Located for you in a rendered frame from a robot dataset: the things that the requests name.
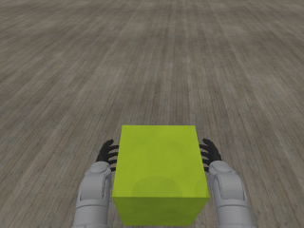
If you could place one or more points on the robot left forearm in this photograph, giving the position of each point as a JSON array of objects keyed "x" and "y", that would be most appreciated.
[{"x": 92, "y": 204}]

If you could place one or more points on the robot right hand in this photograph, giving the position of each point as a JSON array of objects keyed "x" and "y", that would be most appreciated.
[{"x": 212, "y": 155}]

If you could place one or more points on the robot right forearm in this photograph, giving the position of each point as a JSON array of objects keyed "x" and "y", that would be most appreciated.
[{"x": 230, "y": 197}]

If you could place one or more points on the robot left hand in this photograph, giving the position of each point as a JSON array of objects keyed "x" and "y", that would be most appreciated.
[{"x": 104, "y": 154}]

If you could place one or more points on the carton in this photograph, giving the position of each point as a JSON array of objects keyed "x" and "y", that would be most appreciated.
[{"x": 159, "y": 178}]

